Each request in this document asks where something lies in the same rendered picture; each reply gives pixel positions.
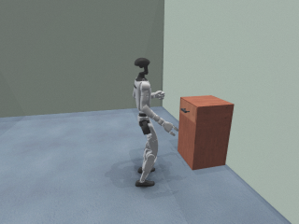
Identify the robot right forearm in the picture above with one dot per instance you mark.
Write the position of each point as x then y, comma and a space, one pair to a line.
152, 115

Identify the robot right shin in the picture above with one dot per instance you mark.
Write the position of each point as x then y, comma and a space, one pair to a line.
147, 167

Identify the handle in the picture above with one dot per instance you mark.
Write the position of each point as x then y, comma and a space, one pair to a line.
184, 110

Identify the drawer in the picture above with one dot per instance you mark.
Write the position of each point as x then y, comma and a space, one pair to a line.
190, 115

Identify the cabinet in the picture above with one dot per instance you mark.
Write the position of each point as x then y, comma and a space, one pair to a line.
204, 144

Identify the robot left forearm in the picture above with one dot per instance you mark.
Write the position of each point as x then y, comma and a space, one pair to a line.
153, 95

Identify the robot left hand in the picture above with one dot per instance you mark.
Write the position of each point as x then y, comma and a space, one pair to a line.
160, 94

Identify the robot right hand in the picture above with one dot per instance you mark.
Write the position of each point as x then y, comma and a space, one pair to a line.
168, 127

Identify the robot torso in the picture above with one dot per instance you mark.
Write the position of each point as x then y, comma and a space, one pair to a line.
141, 117

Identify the right robot upper arm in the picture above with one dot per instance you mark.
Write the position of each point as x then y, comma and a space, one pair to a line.
145, 89

